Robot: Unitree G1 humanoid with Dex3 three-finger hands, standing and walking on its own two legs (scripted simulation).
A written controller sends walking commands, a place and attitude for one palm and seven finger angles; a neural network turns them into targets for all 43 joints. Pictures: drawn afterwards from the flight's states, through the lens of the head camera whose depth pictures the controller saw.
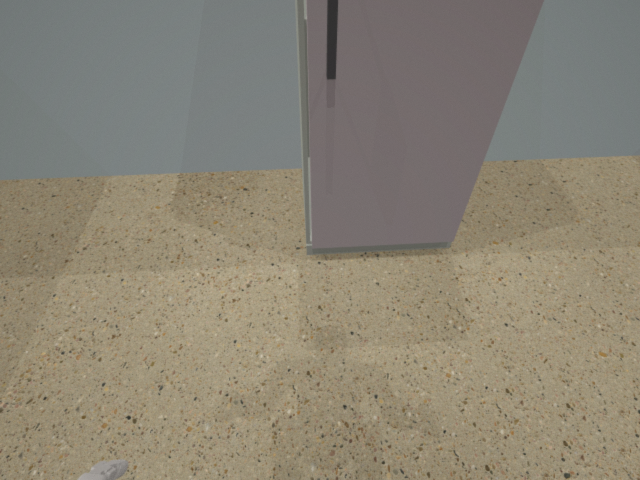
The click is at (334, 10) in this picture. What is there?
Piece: fridge door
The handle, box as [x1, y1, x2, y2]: [326, 0, 337, 78]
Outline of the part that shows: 327,0 326,75 327,78 335,78 337,0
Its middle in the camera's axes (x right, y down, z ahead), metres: +0.02 -0.54 +0.87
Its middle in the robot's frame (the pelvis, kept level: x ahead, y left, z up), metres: +1.04 +0.03 +0.21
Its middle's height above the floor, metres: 0.98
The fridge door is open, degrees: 0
